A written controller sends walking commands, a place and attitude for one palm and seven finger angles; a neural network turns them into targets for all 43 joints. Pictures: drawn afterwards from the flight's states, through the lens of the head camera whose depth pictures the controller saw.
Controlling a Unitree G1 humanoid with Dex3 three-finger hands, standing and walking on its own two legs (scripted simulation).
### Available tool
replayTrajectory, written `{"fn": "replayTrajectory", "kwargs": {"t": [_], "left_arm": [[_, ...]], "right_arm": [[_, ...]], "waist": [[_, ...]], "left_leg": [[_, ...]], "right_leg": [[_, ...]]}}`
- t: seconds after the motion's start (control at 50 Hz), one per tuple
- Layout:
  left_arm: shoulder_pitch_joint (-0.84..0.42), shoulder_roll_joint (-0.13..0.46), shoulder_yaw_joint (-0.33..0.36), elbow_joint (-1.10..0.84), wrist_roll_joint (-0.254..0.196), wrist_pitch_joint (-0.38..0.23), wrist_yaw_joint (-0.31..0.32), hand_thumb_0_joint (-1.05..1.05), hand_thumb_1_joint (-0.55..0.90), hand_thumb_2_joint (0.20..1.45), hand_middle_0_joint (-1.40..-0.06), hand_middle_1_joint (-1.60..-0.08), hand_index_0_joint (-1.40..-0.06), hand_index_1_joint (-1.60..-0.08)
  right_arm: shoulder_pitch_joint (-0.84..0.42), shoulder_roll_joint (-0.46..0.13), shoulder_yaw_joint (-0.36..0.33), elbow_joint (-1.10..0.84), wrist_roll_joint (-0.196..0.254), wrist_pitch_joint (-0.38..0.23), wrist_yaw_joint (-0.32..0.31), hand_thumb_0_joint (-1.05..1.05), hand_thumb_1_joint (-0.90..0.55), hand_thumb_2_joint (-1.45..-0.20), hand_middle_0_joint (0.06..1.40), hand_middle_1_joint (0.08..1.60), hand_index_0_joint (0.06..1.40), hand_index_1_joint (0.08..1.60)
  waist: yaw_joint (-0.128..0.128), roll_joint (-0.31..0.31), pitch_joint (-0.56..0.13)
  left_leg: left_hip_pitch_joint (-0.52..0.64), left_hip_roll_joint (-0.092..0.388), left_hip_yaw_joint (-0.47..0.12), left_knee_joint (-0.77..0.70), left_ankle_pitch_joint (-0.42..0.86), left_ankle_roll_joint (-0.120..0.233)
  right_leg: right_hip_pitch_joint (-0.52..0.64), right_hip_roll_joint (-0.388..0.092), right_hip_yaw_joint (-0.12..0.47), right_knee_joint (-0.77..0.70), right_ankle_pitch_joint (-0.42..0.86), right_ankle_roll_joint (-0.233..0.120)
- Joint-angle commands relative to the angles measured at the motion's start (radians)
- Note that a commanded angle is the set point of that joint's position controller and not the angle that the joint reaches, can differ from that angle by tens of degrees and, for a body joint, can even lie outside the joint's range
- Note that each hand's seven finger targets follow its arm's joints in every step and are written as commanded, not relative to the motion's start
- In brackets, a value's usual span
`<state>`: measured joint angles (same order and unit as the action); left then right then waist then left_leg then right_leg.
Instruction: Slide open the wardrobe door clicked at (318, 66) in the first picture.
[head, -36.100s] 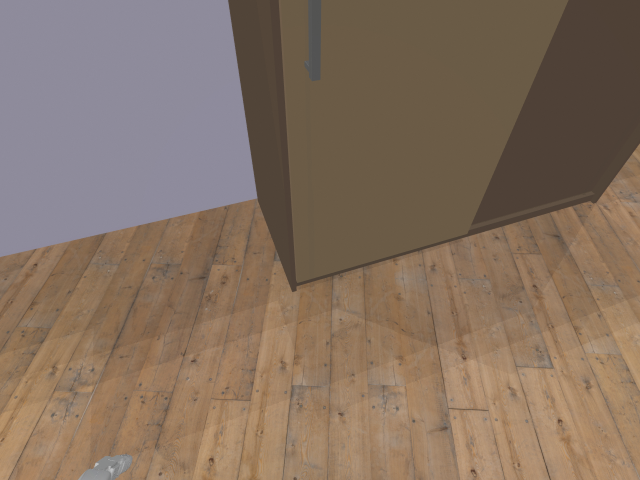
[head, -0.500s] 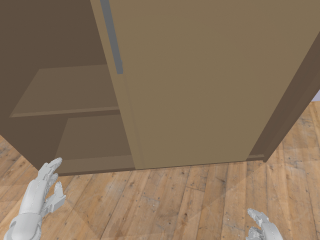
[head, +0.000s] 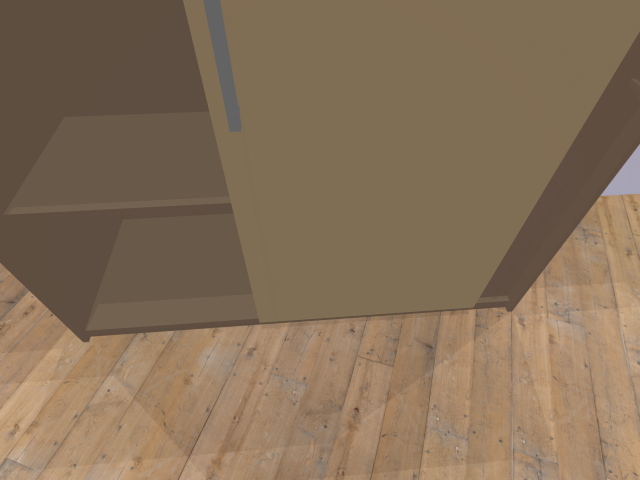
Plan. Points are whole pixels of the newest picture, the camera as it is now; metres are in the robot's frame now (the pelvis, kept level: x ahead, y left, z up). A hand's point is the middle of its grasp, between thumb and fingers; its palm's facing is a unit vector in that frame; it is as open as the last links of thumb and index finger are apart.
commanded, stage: let the arm hang, fingers relaxed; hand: left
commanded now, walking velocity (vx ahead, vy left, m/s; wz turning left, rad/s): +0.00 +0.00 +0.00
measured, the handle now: (222, 43) +0.67 +0.19 +0.22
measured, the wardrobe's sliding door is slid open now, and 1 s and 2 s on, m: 0.59 0.59 0.59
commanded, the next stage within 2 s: look to check the result in 0.48 s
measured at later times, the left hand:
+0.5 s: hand out of the picture +0.08 +0.20 -0.17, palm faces -0.03 -0.98 -0.22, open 7.4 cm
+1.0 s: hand out of the picture +0.11 +0.24 -0.15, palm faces -0.02 -0.95 -0.32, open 7.4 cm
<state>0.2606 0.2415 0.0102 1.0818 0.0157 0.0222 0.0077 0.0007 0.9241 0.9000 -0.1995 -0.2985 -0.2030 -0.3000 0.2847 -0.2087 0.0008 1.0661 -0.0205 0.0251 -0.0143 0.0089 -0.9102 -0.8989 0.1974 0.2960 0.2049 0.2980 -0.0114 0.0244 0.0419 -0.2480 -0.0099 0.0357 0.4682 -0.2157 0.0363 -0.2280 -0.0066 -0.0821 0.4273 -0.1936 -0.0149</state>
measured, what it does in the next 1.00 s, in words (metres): stands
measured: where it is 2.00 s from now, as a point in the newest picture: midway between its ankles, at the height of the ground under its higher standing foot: outside the picture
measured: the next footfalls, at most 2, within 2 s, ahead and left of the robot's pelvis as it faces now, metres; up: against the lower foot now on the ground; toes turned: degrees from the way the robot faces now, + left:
none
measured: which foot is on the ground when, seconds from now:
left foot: down 0.00-1.00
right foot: down 0.00-1.00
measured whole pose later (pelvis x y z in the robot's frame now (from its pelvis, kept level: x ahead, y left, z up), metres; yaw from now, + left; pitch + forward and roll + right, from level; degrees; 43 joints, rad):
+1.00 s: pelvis +0.04 +0.00 +0.01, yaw +0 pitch -1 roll +0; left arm 0.12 0.31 0.01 1.14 0.01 -0.01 0.00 0.00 0.91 0.90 -0.20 -0.30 -0.20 -0.30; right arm 0.11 -0.31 0.00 1.13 -0.01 -0.01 -0.01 0.01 -0.91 -0.90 0.20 0.30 0.21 0.30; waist 0.00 0.00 0.04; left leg -0.10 -0.03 0.04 0.30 -0.19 0.04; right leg -0.10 -0.02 -0.07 0.31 -0.19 0.00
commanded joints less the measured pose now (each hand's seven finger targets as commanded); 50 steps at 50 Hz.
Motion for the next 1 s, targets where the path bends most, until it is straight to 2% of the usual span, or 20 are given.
{"fn": "replayTrajectory", "kwargs": {"t": [0.0, 0.04, 0.1, 0.14, 0.2, 0.28, 0.38, 0.46, 0.48, 0.52, 0.62, 0.68, 0.82, 0.94, 0.98], "left_arm": [[-0.031, 0.129, 0.019, -0.034, 0.0, -0.036, 0.01, 0.0, 0.9, 0.9, -0.2, -0.3, -0.2, -0.3], [-0.039, 0.131, 0.019, -0.025, -0.001, -0.038, 0.011, 0.0, 0.9, 0.9, -0.2, -0.3, -0.2, -0.3], [-0.044, 0.128, 0.016, -0.014, 0.0, -0.04, 0.012, 0.0, 0.9, 0.9, -0.2, -0.3, -0.2, -0.3], [-0.05, 0.128, 0.016, -0.01, -0.001, -0.042, 0.012, 0.0, 0.9, 0.9, -0.2, -0.3, -0.2, -0.3], [-0.058, 0.132, 0.015, -0.004, 0.0, -0.045, 0.013, 0.0, 0.9, 0.9, -0.2, -0.3, -0.2, -0.3], [-0.066, 0.145, 0.017, -0.002, 0.0, -0.052, 0.013, 0.0, 0.9, 0.9, -0.2, -0.3, -0.2, -0.3], [-0.087, 0.152, 0.019, 0.0, 0.0, -0.052, 0.012, 0.0, 0.9, 0.9, -0.2, -0.3, -0.2, -0.3], [-0.099, 0.162, 0.021, 0.005, -0.002, -0.058, 0.01, 0.0, 0.9, 0.9, -0.2, -0.3, -0.2, -0.3], [-0.097, 0.164, 0.021, 0.004, -0.001, -0.058, 0.011, 0.0, 0.9, 0.9, -0.2, -0.3, -0.2, -0.3], [-0.105, 0.163, 0.021, 0.009, -0.001, -0.056, 0.01, 0.0, 0.9, 0.9, -0.2, -0.3, -0.2, -0.3], [-0.118, 0.188, 0.024, 0.007, -0.002, -0.059, 0.007, 0.0, 0.9, 0.9, -0.2, -0.3, -0.2, -0.3], [-0.123, 0.202, 0.026, 0.008, -0.002, -0.062, 0.007, 0.0, 0.9, 0.9, -0.2, -0.3, -0.2, -0.3], [-0.146, 0.231, 0.027, 0.007, -0.004, -0.063, 0.006, 0.0, 0.9, 0.9, -0.2, -0.3, -0.2, -0.3], [-0.169, 0.251, 0.026, 0.004, -0.004, -0.061, 0.005, 0.0, 0.9, 0.9, -0.2, -0.3, -0.2, -0.3], [-0.168, 0.257, 0.027, 0.001, -0.002, -0.061, 0.004, 0.0, 0.9, 0.9, -0.2, -0.3, -0.2, -0.3]], "right_arm": [[-0.003, -0.153, -0.031, -0.035, -0.004, -0.029, -0.007, 0.0, -0.9, -0.9, 0.2, 0.3, 0.2, 0.3], [-0.007, -0.158, -0.032, -0.027, -0.004, -0.031, -0.007, 0.0, -0.9, -0.9, 0.2, 0.3, 0.2, 0.3], [-0.026, -0.151, -0.028, -0.012, -0.003, -0.035, -0.006, 0.0, -0.9, -0.9, 0.2, 0.3, 0.2, 0.3], [-0.036, -0.154, -0.027, -0.005, -0.002, -0.039, -0.006, 0.0, -0.9, -0.9, 0.2, 0.3, 0.2, 0.3], [-0.055, -0.151, -0.025, 0.003, -0.001, -0.041, -0.005, 0.0, -0.9, -0.9, 0.2, 0.3, 0.2, 0.3], [-0.081, -0.168, -0.025, 0.008, 0.002, -0.047, -0.006, 0.0, -0.9, -0.9, 0.2, 0.3, 0.2, 0.3], [-0.106, -0.181, -0.025, 0.013, 0.002, -0.048, -0.007, 0.0, -0.9, -0.9, 0.2, 0.3, 0.2, 0.3], [-0.125, -0.198, -0.027, 0.016, 0.001, -0.053, -0.009, 0.0, -0.9, -0.9, 0.2, 0.3, 0.2, 0.3], [-0.127, -0.199, -0.026, 0.013, 0.003, -0.052, -0.009, 0.0, -0.9, -0.9, 0.2, 0.3, 0.2, 0.3], [-0.134, -0.204, -0.027, 0.017, 0.001, -0.052, -0.01, 0.0, -0.9, -0.9, 0.2, 0.3, 0.2, 0.3], [-0.152, -0.23, -0.03, 0.015, 0.003, -0.055, -0.01, 0.0, -0.9, -0.9, 0.2, 0.3, 0.2, 0.3], [-0.161, -0.248, -0.032, 0.011, 0.004, -0.055, -0.01, 0.0, -0.9, -0.9, 0.2, 0.3, 0.2, 0.3], [-0.181, -0.275, -0.033, 0.012, 0.004, -0.058, -0.01, 0.0, -0.9, -0.9, 0.2, 0.3, 0.2, 0.3], [-0.203, -0.295, -0.033, 0.01, 0.005, -0.056, -0.008, 0.0, -0.9, -0.9, 0.2, 0.3, 0.2, 0.3], [-0.205, -0.298, -0.031, 0.006, 0.005, -0.056, -0.007, 0.0, -0.9, -0.9, 0.2, 0.3, 0.2, 0.3]], "waist": [[0.005, -0.048, -0.001], [0.005, -0.065, 0.004], [0.006, -0.04, -0.004], [0.009, -0.049, -0.011], [0.009, -0.031, -0.018], [0.012, -0.015, -0.045], [0.009, -0.003, -0.029], [0.007, 0.003, -0.057], [0.008, -0.013, -0.057], [0.006, 0.011, -0.05], [0.005, -0.003, -0.062], [0.005, -0.033, -0.078], [0.005, -0.016, -0.095], [0.006, -0.022, -0.063], [0.007, -0.028, -0.071]], "left_leg": [[-0.047, 0.114, -0.129, -0.156, -0.104, 0.01], [-0.034, 0.112, -0.124, -0.158, -0.081, 0.01], [-0.017, 0.119, -0.124, -0.167, -0.037, 0.009], [-0.009, 0.123, -0.127, -0.172, 0.001, 0.009], [0.014, 0.123, -0.116, -0.169, 0.053, 0.006], [0.053, 0.127, -0.112, -0.166, 0.131, 0.004], [0.058, 0.13, -0.117, -0.184, 0.127, -0.001], [0.088, 0.13, -0.116, -0.183, 0.168, -0.001], [0.095, 0.132, -0.116, -0.181, 0.179, 0.0], [0.098, 0.133, -0.115, -0.187, 0.173, -0.002], [0.115, 0.137, -0.118, -0.193, 0.192, -0.001], [0.132, 0.139, -0.119, -0.191, 0.208, 0.001], [0.158, 0.143, -0.117, -0.193, 0.274, -0.002], [0.148, 0.144, -0.12, -0.211, 0.251, -0.005], [0.152, 0.145, -0.121, -0.212, 0.252, -0.004]], "right_leg": [[0.013, -0.108, 0.136, -0.121, -0.149, -0.028], [0.01, -0.11, 0.139, -0.123, -0.134, -0.027], [0.019, -0.108, 0.133, -0.113, -0.085, -0.021], [0.037, -0.109, 0.129, -0.108, -0.047, -0.018], [0.046, -0.115, 0.128, -0.108, -0.006, -0.014], [0.071, -0.12, 0.127, -0.107, 0.064, -0.013], [0.078, -0.119, 0.125, -0.121, 0.056, -0.012], [0.102, -0.127, 0.125, -0.125, 0.098, -0.014], [0.098, -0.125, 0.12, -0.127, 0.104, -0.014], [0.098, -0.127, 0.124, -0.132, 0.096, -0.013], [0.114, -0.13, 0.122, -0.14, 0.115, -0.015], [0.122, -0.13, 0.122, -0.144, 0.131, -0.017], [0.144, -0.138, 0.122, -0.14, 0.196, -0.019], [0.14, -0.14, 0.121, -0.154, 0.171, -0.017], [0.144, -0.138, 0.123, -0.159, 0.167, -0.019]]}}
